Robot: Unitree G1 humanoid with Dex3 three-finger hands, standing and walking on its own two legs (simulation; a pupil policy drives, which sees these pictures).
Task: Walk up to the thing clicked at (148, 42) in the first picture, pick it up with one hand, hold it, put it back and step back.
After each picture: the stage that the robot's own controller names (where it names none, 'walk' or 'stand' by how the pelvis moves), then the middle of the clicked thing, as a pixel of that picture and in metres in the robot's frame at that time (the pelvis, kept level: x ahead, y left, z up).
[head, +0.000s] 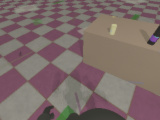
stand; (158, 33) +0.89 -0.64 +0.04
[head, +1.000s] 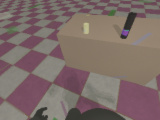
walk; (127, 26) +0.92 -0.28 +0.08
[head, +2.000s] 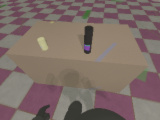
walk; (88, 41) +0.63 +0.10 +0.06
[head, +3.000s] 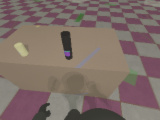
stand; (67, 46) +0.55 +0.24 +0.07
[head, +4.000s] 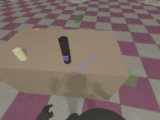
stand; (65, 51) +0.51 +0.24 +0.05
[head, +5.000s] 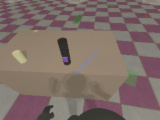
stand; (65, 53) +0.51 +0.25 +0.04
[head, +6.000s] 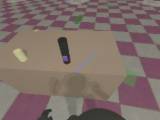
stand; (65, 52) +0.52 +0.25 +0.04
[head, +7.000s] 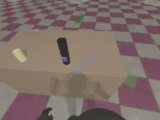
stand; (64, 52) +0.51 +0.25 +0.04
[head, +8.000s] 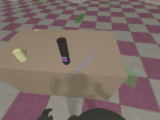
stand; (64, 52) +0.51 +0.26 +0.04
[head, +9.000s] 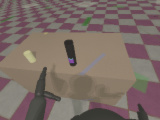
rise first; (71, 54) +0.51 +0.23 +0.04
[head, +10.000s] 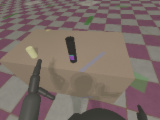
go down; (71, 51) +0.54 +0.23 +0.05
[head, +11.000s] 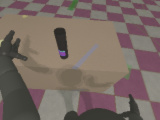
go down; (62, 45) +0.52 +0.21 +0.06
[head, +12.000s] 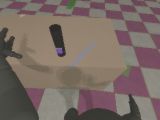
go down; (59, 43) +0.54 +0.23 +0.07
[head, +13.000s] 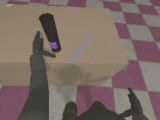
close in; (52, 36) +0.53 +0.24 +0.11
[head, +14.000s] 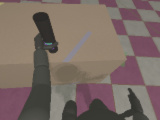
lift; (48, 36) +0.52 +0.23 +0.12
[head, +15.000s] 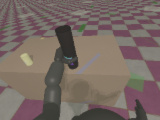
lift; (69, 50) +0.34 +0.14 +0.26
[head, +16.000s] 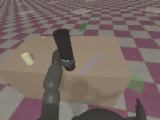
hold; (66, 53) +0.33 +0.16 +0.24
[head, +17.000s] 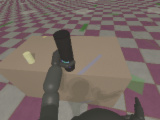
hold; (66, 54) +0.32 +0.16 +0.24
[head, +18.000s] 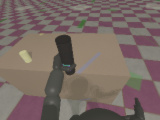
crouch; (67, 58) +0.32 +0.16 +0.20
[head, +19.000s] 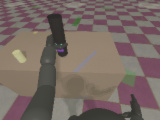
crouch; (59, 38) +0.45 +0.21 +0.25
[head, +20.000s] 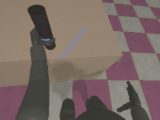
lower; (45, 32) +0.54 +0.22 +0.12
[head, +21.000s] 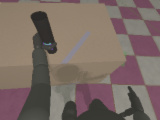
lower; (47, 36) +0.51 +0.23 +0.12
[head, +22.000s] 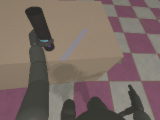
lower; (43, 33) +0.53 +0.24 +0.13
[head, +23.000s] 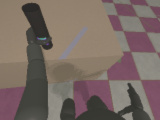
lower; (41, 31) +0.54 +0.24 +0.13
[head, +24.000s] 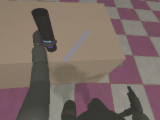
loosen; (47, 34) +0.53 +0.23 +0.12
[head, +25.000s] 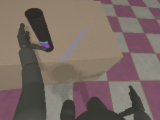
withdraw; (43, 34) +0.52 +0.23 +0.12
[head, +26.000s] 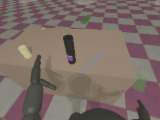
sink last; (70, 51) +0.50 +0.22 +0.09
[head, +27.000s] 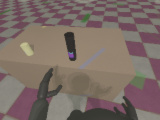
stand; (71, 48) +0.53 +0.22 +0.08
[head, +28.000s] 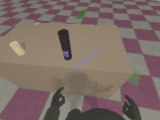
stand; (66, 46) +0.51 +0.23 +0.10
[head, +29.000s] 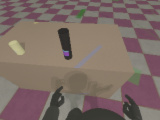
stand; (66, 45) +0.51 +0.23 +0.10
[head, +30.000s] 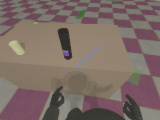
stand; (66, 45) +0.52 +0.23 +0.11
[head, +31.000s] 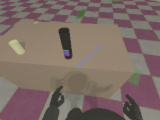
stand; (66, 45) +0.52 +0.23 +0.11
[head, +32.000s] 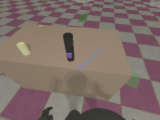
stand; (69, 48) +0.53 +0.22 +0.07
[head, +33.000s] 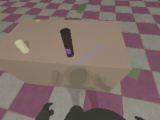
walk; (68, 44) +0.54 +0.23 +0.05
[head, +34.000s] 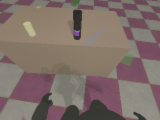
walk; (77, 26) +0.73 +0.17 +0.06
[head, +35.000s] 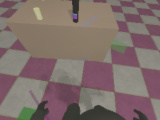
walk; (75, 10) +1.04 +0.27 +0.06
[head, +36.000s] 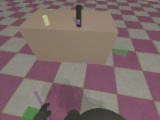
stand; (78, 17) +1.11 +0.24 +0.06
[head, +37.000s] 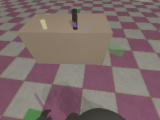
stand; (74, 20) +1.14 +0.27 +0.04
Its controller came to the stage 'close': yes
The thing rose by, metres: 0.19
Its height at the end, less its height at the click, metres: +0.00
